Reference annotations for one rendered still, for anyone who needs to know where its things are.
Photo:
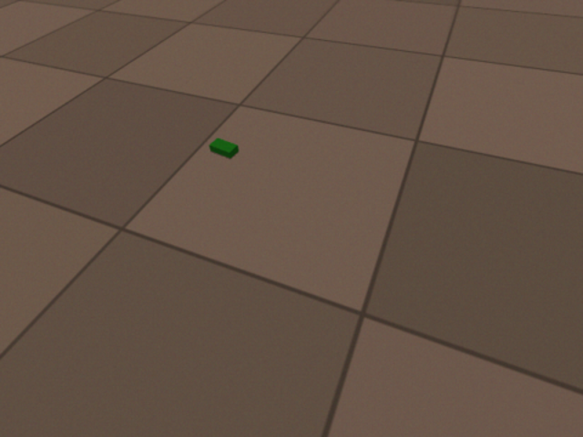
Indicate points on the small box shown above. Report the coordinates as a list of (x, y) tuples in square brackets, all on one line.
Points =
[(224, 148)]

